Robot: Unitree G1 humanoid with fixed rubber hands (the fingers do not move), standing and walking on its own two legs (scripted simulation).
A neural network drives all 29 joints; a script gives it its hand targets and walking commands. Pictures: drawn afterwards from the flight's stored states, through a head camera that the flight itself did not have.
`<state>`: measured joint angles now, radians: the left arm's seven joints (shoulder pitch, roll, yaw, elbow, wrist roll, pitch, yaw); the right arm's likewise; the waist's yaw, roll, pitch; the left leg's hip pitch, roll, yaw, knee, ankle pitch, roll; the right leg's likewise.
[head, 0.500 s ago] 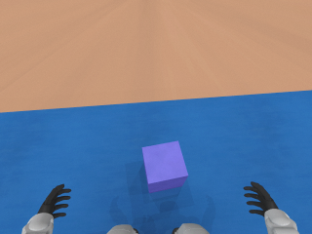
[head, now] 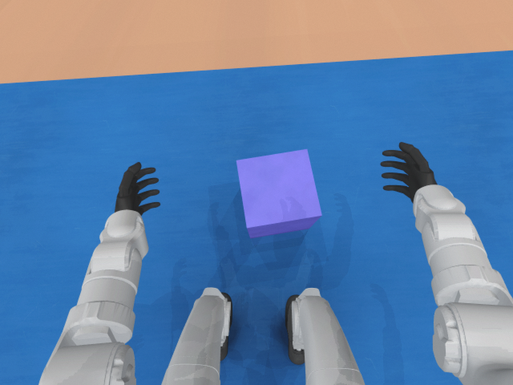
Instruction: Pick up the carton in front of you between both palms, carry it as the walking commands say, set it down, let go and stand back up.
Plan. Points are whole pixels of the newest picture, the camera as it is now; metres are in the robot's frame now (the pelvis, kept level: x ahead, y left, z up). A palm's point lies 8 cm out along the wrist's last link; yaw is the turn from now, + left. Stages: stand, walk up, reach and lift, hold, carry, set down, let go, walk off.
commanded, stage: reach and lift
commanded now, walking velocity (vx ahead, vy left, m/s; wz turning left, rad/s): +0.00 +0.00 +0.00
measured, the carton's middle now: (276, 197) +0.50 -0.03 -0.56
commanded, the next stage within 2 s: none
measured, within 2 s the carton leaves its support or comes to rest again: neither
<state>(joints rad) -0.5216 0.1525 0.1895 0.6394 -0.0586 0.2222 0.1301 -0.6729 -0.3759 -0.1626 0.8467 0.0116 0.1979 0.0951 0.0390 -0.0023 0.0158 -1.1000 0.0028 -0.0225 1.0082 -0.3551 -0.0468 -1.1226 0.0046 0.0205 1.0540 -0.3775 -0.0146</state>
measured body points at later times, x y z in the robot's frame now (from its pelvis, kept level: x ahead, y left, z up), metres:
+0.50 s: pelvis -0.02 -0.01 -0.04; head +0.32 -0.04 +0.26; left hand +0.49 +0.17 -0.16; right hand +0.56 -0.22 -0.16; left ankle +0.06 +0.15 -0.65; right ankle +0.05 -0.11 -0.65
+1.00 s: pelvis -0.05 +0.01 -0.23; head +0.32 -0.03 +0.02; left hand +0.48 +0.17 -0.40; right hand +0.53 -0.22 -0.40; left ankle +0.06 +0.15 -0.65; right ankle +0.05 -0.11 -0.65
